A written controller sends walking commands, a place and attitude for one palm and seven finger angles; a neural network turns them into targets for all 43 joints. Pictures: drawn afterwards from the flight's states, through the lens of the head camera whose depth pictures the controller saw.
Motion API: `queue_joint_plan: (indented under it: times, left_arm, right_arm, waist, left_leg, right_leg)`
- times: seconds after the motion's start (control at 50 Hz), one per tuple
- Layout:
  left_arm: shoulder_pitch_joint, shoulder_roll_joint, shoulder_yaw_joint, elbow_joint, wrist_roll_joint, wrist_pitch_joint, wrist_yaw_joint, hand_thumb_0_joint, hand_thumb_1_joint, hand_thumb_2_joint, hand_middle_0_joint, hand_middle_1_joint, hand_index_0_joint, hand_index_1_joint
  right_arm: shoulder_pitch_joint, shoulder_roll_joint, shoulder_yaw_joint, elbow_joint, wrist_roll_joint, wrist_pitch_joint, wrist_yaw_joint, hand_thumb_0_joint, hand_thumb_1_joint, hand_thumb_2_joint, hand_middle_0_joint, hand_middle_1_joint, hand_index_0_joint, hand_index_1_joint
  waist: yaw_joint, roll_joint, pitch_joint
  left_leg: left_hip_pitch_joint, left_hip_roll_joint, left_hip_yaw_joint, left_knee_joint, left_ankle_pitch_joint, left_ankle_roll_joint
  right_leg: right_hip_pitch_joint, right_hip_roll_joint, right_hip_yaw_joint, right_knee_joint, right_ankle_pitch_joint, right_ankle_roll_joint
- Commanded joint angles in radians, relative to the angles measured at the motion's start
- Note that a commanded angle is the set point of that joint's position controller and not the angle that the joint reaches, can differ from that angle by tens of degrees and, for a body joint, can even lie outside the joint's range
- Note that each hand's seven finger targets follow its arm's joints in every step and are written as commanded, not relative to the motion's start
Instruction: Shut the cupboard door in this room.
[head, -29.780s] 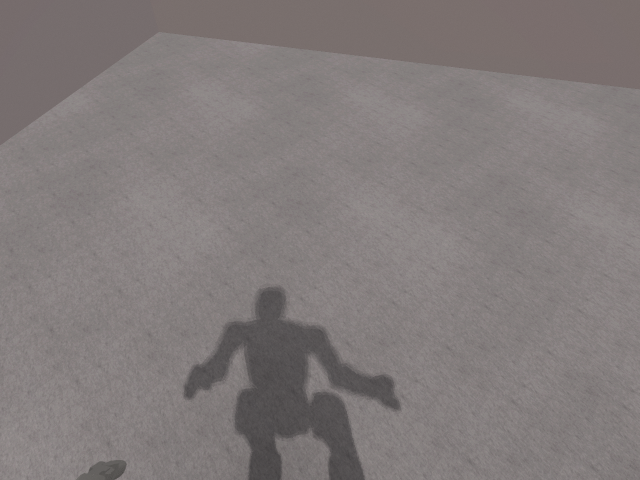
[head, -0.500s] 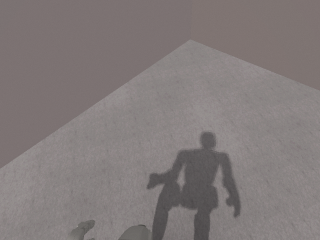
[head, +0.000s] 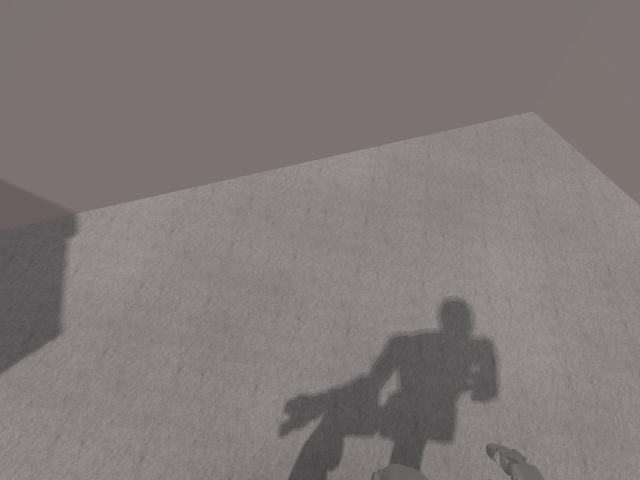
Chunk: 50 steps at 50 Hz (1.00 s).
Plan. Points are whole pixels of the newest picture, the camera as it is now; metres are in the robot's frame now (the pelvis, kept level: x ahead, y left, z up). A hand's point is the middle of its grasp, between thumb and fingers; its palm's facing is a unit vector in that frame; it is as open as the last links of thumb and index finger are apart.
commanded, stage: walk to a spot facing it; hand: left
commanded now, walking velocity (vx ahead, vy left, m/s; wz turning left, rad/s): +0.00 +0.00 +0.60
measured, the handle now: out of the picture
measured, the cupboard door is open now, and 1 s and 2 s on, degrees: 85 85 85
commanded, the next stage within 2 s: none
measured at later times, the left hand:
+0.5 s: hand out of the picture +0.06 +0.17 -0.13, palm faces +0.26 -0.92 -0.29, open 7.4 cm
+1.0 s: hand out of the picture -0.08 +0.25 -0.17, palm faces +0.61 -0.76 -0.24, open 7.4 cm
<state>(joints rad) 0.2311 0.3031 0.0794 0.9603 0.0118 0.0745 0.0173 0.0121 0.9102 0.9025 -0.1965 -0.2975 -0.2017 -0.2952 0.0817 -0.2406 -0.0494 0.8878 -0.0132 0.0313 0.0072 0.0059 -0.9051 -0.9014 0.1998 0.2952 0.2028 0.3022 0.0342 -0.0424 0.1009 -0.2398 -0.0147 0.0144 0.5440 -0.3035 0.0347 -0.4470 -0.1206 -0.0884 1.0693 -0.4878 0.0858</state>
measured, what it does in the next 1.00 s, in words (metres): steps on the spot, turning left: right foot, then left foot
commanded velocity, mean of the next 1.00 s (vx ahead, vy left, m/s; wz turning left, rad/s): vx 0.19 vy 0.00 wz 0.54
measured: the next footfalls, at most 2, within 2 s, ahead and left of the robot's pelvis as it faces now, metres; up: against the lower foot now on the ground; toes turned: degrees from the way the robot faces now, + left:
right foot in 0.34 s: +0.07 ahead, -0.14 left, +0.00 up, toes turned +9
left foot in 0.84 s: +0.00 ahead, +0.14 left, +0.00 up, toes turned +39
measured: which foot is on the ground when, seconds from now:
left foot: down 0.00-0.34, up 0.36-0.82, down 0.84-1.00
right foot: up 0.00-0.32, down 0.34-0.84, up 0.86-1.00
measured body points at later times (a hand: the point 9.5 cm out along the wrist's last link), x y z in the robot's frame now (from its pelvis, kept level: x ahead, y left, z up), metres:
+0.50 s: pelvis +0.00 -0.05 +0.00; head +0.05 -0.07 +0.45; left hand +0.05 +0.22 -0.11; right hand +0.11 -0.30 -0.16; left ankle -0.07 +0.08 -0.64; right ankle +0.03 -0.15 -0.73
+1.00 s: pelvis +0.05 +0.07 +0.01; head +0.06 +0.10 +0.45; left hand -0.11 +0.29 -0.15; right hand +0.29 -0.08 -0.11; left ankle -0.03 +0.11 -0.73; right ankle +0.12 -0.08 -0.64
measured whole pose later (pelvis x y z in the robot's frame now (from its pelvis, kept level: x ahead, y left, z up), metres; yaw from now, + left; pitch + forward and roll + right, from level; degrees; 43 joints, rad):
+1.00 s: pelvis +0.05 +0.07 +0.01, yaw +35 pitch +0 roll -1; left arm 0.29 0.29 0.08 1.03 0.02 0.02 -0.02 0.01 0.91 0.90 -0.19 -0.30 -0.20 -0.29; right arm 0.16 -0.22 -0.04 0.92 -0.01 -0.04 0.01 0.00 -0.91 -0.90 0.20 0.30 0.20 0.30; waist 0.03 -0.04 0.06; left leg -0.15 0.00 0.08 0.45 -0.30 0.05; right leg -0.49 -0.17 -0.09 1.14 -0.35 0.08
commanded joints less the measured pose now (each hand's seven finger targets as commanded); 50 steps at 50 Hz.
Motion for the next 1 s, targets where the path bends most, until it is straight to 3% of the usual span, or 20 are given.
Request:
queue_joint_plan:
  times: [0.0,0.2,0.24,0.28,0.3,0.32,0.34,0.38,0.42,0.5,0.6,0.72,0.76,0.78,0.8,0.82,0.84,0.88,0.92,0.98]
  left_arm:
    - [-0.039,0.07,0.008,-0.104,0.001,-0.044,-0.007,0.0,0.9,0.9,-0.2,-0.3,-0.2,-0.3]
    - [-0.115,0.041,-0.004,-0.165,-0.006,-0.05,-0.001,0.0,0.9,0.9,-0.2,-0.3,-0.2,-0.3]
    - [-0.076,0.038,-0.005,-0.164,-0.01,-0.057,0.002,0.0,0.9,0.9,-0.2,-0.3,-0.2,-0.3]
    - [0.0,0.056,0.002,-0.148,-0.011,-0.071,0.006,0.0,0.9,0.9,-0.2,-0.3,-0.2,-0.3]
    - [0.035,0.122,0.013,-0.146,0.0,-0.085,0.012,0.0,0.9,0.9,-0.2,-0.3,-0.2,-0.3]
    - [0.053,0.192,0.026,-0.148,0.013,-0.089,0.018,0.0,0.9,0.9,-0.2,-0.3,-0.2,-0.3]
    - [0.037,0.172,0.025,-0.156,0.002,-0.087,0.021,0.0,0.9,0.9,-0.2,-0.3,-0.2,-0.3]
    - [-0.079,0.11,0.01,-0.18,0.002,-0.08,0.019,0.0,0.9,0.9,-0.2,-0.3,-0.2,-0.3]
    - [-0.129,0.067,-0.002,-0.197,0.006,-0.084,0.018,0.0,0.9,0.9,-0.2,-0.3,-0.2,-0.3]
    - [-0.018,0.078,0.007,-0.142,0.007,-0.099,0.013,0.0,0.9,0.9,-0.2,-0.3,-0.2,-0.3]
    - [0.086,0.11,0.021,-0.073,0.015,-0.119,0.003,0.0,0.9,0.9,-0.2,-0.3,-0.2,-0.3]
    - [0.12,0.136,0.03,-0.026,0.022,-0.121,-0.011,0.0,0.9,0.9,-0.2,-0.3,-0.2,-0.3]
    - [0.102,0.146,0.033,-0.014,0.018,-0.119,-0.015,0.0,0.9,0.9,-0.2,-0.3,-0.2,-0.3]
    - [0.087,0.141,0.031,-0.012,0.011,-0.118,-0.02,0.0,0.9,0.9,-0.2,-0.3,-0.2,-0.3]
    - [0.079,0.087,0.024,-0.033,0.005,-0.118,-0.03,0.0,0.9,0.9,-0.2,-0.3,-0.2,-0.3]
    - [-0.022,0.033,0.002,-0.109,0.004,-0.12,-0.044,0.0,0.9,0.9,-0.2,-0.3,-0.2,-0.3]
    - [-0.117,0.049,0.004,-0.129,0.01,-0.113,-0.033,0.0,0.9,0.9,-0.2,-0.3,-0.2,-0.3]
    - [-0.11,0.036,0.008,-0.09,0.006,-0.111,-0.036,0.0,0.9,0.9,-0.2,-0.3,-0.2,-0.3]
    - [-0.027,0.028,0.002,-0.039,0.015,-0.105,-0.047,0.0,0.9,0.9,-0.2,-0.3,-0.2,-0.3]
    - [0.02,0.02,-0.008,-0.02,0.016,-0.097,-0.045,0.0,0.9,0.9,-0.2,-0.3,-0.2,-0.3]
  right_arm:
    - [0.059,-0.201,-0.052,-0.04,0.0,-0.018,-0.014,0.0,-0.9,-0.9,0.2,0.3,0.2,0.3]
    - [0.099,-0.206,-0.072,-0.039,-0.01,-0.006,-0.01,0.0,-0.9,-0.9,0.2,0.3,0.2,0.3]
    - [0.08,-0.203,-0.076,-0.046,-0.011,-0.002,-0.011,0.0,-0.9,-0.9,0.2,0.3,0.2,0.3]
    - [0.065,-0.182,-0.075,-0.049,-0.001,-0.001,-0.01,0.0,-0.9,-0.9,0.2,0.3,0.2,0.3]
    - [0.091,-0.13,-0.07,-0.054,0.009,-0.005,-0.003,0.0,-0.9,-0.9,0.2,0.3,0.2,0.3]
    - [0.092,-0.083,-0.061,-0.082,0.008,-0.008,0.002,0.0,-0.9,-0.9,0.2,0.3,0.2,0.3]
    - [0.097,-0.134,-0.074,-0.066,-0.004,0.006,-0.003,0.0,-0.9,-0.9,0.2,0.3,0.2,0.3]
    - [0.097,-0.12,-0.076,-0.028,-0.007,0.025,0.011,0.0,-0.9,-0.9,0.2,0.3,0.2,0.3]
    - [0.141,-0.097,-0.07,-0.002,-0.008,0.031,0.023,0.0,-0.9,-0.9,0.2,0.3,0.2,0.3]
    - [0.084,-0.09,-0.062,-0.011,-0.013,0.031,0.036,0.0,-0.9,-0.9,0.2,0.3,0.2,0.3]
    - [-0.03,-0.069,-0.048,-0.036,-0.01,0.011,0.05,0.0,-0.9,-0.9,0.2,0.3,0.2,0.3]
    - [-0.06,-0.044,-0.025,-0.054,-0.004,-0.015,0.056,0.0,-0.9,-0.9,0.2,0.3,0.2,0.3]
    - [0.011,-0.054,-0.024,-0.039,-0.008,-0.03,0.051,0.0,-0.9,-0.9,0.2,0.3,0.2,0.3]
    - [0.101,-0.09,-0.034,-0.015,-0.013,-0.039,0.044,0.0,-0.9,-0.9,0.2,0.3,0.2,0.3]
    - [0.233,-0.2,-0.064,0.012,-0.019,-0.05,0.032,0.0,-0.9,-0.9,0.2,0.3,0.2,0.3]
    - [0.36,-0.322,-0.093,0.043,-0.017,-0.054,0.017,0.0,-0.9,-0.9,0.2,0.3,0.2,0.3]
    - [0.393,-0.314,-0.087,0.085,-0.009,-0.051,0.007,0.0,-0.9,-0.9,0.2,0.3,0.2,0.3]
    - [0.262,-0.226,-0.062,0.051,-0.006,-0.061,-0.008,0.0,-0.9,-0.9,0.2,0.3,0.2,0.3]
    - [0.185,-0.161,-0.036,0.033,-0.004,-0.081,-0.009,0.0,-0.9,-0.9,0.2,0.3,0.2,0.3]
    - [0.205,-0.135,-0.028,0.052,0.005,-0.099,-0.007,0.0,-0.9,-0.9,0.2,0.3,0.2,0.3]
  waist:
    - [-0.047,0.169,-0.133]
    - [-0.064,0.201,-0.131]
    - [-0.046,0.208,-0.148]
    - [-0.002,0.155,-0.169]
    - [0.009,-0.019,-0.199]
    - [0.019,-0.252,-0.191]
    - [0.011,-0.208,-0.185]
    - [-0.04,-0.118,-0.079]
    - [-0.069,-0.123,-0.073]
    - [-0.017,-0.124,-0.08]
    - [0.031,-0.118,-0.062]
    - [0.036,-0.148,-0.072]
    - [-0.012,-0.113,-0.105]
    - [-0.065,-0.047,-0.155]
    - [-0.137,0.198,-0.234]
    - [-0.208,0.413,-0.214]
    - [-0.216,0.297,-0.18]
    - [-0.14,0.217,-0.065]
    - [-0.071,0.161,-0.034]
    - [-0.043,0.157,-0.052]
  left_leg:
    - [0.171,0.236,-0.218,-0.177,0.597,0.12]
    - [0.099,0.207,-0.388,-0.148,0.497,0.138]
    - [0.047,0.187,-0.412,-0.109,0.525,0.125]
    - [-0.072,0.133,-0.398,-0.028,0.41,0.068]
    - [-0.223,0.055,-0.316,0.103,0.19,0.003]
    - [-0.375,-0.088,-0.106,0.34,-0.261,-0.074]
    - [-0.328,-0.033,-0.143,0.519,-0.294,-0.069]
    - [-0.32,0.007,-0.12,0.698,-0.166,-0.076]
    - [-0.316,0.028,-0.079,0.719,-0.072,-0.096]
    - [-0.357,0.063,-0.029,0.634,-0.039,-0.115]
    - [-0.374,0.096,0.019,0.408,-0.088,-0.103]
    - [-0.207,0.076,0.108,0.128,-0.131,-0.065]
    - [-0.047,0.049,0.155,-0.006,-0.061,-0.052]
    - [0.149,0.025,0.166,-0.11,-0.001,-0.038]
    - [0.408,0.179,-0.087,-0.196,-0.039,0.035]
    - [0.518,0.422,-0.458,-0.258,0.136,0.139]
    - [0.451,0.462,-0.467,-0.268,0.127,0.186]
    - [0.298,0.382,-0.347,-0.285,0.145,0.161]
    - [0.209,0.291,-0.197,-0.305,0.26,0.109]
    - [0.234,0.238,-0.105,-0.306,0.468,0.103]
  right_leg:
    - [-0.106,0.001,0.068,0.037,0.087,0.018]
    - [0.02,0.073,0.074,-0.267,0.049,0.009]
    - [0.127,0.099,0.061,-0.393,0.086,-0.001]
    - [0.325,0.081,0.062,-0.639,0.268,-0.01]
    - [0.497,-0.075,0.201,-0.761,0.318,-0.051]
    - [0.532,-0.346,0.444,-0.775,0.481,-0.173]
    - [0.388,-0.384,0.426,-0.784,0.462,-0.233]
    - [0.239,-0.27,0.286,-0.792,0.324,-0.216]
    - [0.242,-0.201,0.133,-0.764,0.401,-0.179]
    - [0.347,-0.223,0.102,-0.826,0.21,-0.17]
    - [0.451,-0.275,0.069,-0.858,0.162,-0.186]
    - [0.421,-0.303,-0.035,-0.796,0.243,-0.173]
    - [0.372,-0.287,-0.104,-0.698,0.304,-0.138]
    - [0.283,-0.246,-0.165,-0.537,0.361,-0.102]
    - [0.059,-0.142,-0.213,-0.216,0.276,-0.044]
    - [-0.281,-0.015,-0.146,0.044,-0.127,0.005]
    - [-0.333,-0.043,-0.011,0.119,-0.127,-0.015]
    - [-0.315,-0.074,0.042,0.138,0.034,-0.02]
    - [-0.226,-0.067,0.03,0.11,0.158,-0.009]
    - [-0.22,-0.043,0.011,0.095,0.239,0.007]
